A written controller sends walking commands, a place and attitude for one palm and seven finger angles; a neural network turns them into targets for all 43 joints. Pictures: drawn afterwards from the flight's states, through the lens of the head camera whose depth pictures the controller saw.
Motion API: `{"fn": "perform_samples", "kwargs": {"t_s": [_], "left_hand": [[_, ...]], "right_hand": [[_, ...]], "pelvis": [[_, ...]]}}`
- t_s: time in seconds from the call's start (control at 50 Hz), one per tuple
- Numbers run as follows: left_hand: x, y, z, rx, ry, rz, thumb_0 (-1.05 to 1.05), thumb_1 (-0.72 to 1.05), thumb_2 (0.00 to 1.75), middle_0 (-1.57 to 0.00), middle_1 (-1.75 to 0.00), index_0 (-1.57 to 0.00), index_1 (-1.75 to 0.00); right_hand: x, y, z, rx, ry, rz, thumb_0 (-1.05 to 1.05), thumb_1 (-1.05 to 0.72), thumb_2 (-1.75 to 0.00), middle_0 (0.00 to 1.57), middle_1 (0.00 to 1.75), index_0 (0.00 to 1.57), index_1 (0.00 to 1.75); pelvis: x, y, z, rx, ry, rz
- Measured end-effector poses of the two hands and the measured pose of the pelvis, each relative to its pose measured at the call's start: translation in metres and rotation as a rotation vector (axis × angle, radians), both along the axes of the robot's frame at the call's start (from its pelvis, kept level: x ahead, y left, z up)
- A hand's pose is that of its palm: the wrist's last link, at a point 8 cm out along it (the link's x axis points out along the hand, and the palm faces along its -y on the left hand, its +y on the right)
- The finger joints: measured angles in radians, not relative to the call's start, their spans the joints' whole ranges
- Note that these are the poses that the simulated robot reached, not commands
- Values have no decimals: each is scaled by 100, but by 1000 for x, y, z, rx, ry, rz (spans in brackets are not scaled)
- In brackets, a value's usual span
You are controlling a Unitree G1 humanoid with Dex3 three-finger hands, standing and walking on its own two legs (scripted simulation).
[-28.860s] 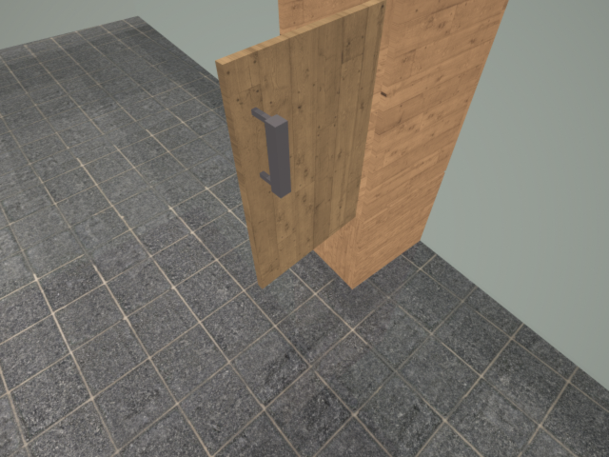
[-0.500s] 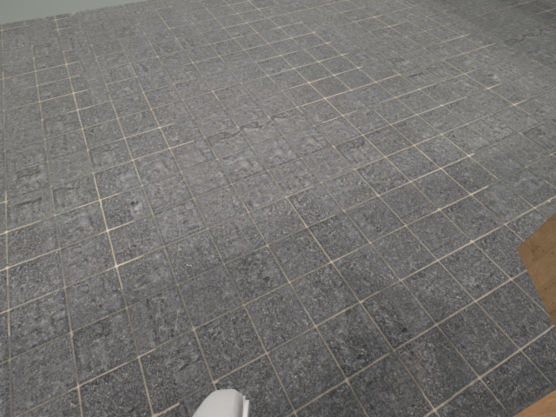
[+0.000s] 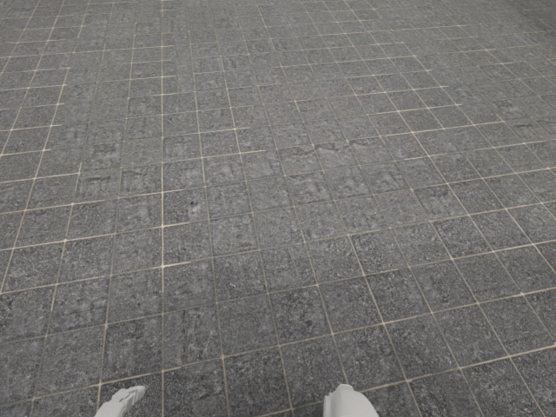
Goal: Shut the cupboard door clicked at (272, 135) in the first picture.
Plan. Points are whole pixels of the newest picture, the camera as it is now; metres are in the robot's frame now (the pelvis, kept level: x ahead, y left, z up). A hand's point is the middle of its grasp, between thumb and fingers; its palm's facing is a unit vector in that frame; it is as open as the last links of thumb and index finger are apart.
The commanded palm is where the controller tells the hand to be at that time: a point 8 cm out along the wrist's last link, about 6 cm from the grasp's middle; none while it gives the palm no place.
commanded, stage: walk to a spot facing it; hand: left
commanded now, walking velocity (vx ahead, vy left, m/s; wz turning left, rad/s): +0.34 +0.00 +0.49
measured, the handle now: out of the picture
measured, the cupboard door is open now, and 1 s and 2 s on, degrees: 66 66 66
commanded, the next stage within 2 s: turn to face it in 0.38 s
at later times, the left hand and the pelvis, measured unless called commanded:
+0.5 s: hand out of the picture +0.14 +0.19 -0.19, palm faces +0.34 -0.91 -0.22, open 7.3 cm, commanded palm none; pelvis +0.20 -0.01 -0.01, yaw +19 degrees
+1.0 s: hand (170, 323) +0.30 +0.22 -0.19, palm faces +0.20 -0.97 -0.17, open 7.4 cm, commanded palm none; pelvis +0.29 +0.03 -0.01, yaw +7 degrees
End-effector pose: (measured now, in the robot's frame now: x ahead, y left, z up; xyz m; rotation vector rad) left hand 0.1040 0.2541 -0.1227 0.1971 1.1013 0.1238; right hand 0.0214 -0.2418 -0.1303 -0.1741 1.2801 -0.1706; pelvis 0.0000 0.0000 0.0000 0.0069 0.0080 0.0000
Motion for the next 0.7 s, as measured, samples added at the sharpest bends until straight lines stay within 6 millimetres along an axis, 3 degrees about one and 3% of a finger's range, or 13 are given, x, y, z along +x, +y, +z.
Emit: {"fn": "perform_samples", "kwargs": {"t_s": [0.1, 0.16, 0.26, 0.34, 0.46, 0.52, 0.6, 0.7], "left_hand": [[76, -27, 7, 9, -105, -28, 1, 91, 90, -19, -30, -20, -30], [99, -38, 3, 23, -151, -2, 1, 90, 90, -19, -30, -20, -30], [88, -49, 1, 5, -58, 115, 0, 90, 90, -20, -30, -20, -30], [65, -49, -5, -14, 45, 233, 0, 92, 90, -20, -30, -20, -30], [28, -30, -22, -33, 185, 375, 0, 92, 90, -20, -30, -20, -30], [15, -15, -40, -43, 248, 424, 0, 92, 90, -20, -30, -20, -30], [23, 3, -45, -24, 295, 447, 1, 91, 90, -19, -30, -20, -30], [63, 5, -31, -40, 248, 426, 1, 91, 90, -19, -30, -19, -30]], "right_hand": [[25, -18, -18, 34, 64, -26, 0, -90, -90, 20, 30, 20, 30], [54, -33, -31, 35, 96, -7, 0, -90, -90, 20, 30, 20, 30], [135, -44, -16, 15, 60, 78, 1, -90, -90, 20, 30, 20, 30], [212, -36, -1, 6, -2, 171, 1, -91, -90, 20, 30, 19, 30], [327, 7, 8, -8, -98, 361, 0, -91, -90, 19, 30, 19, 30], [378, 34, 3, -24, -192, 439, 0, -91, -90, 20, 30, 19, 30], [411, 60, 8, -40, -248, 472, 0, -91, -90, 20, 30, 19, 30], [420, 80, 10, -6, -226, 461, 0, -90, -90, 20, 30, 20, 30]], "pelvis": [[51, -23, -9, 13, -8, 30], [77, -34, -19, 9, -15, 77], [115, -38, -6, 2, -5, 154], [145, -37, 2, 3, 10, 224], [182, -19, -4, -8, 6, 311], [201, 0, -22, -31, 2, 326], [217, 9, -23, -19, -3, 323], [236, 16, -10, -22, -11, 308]]}}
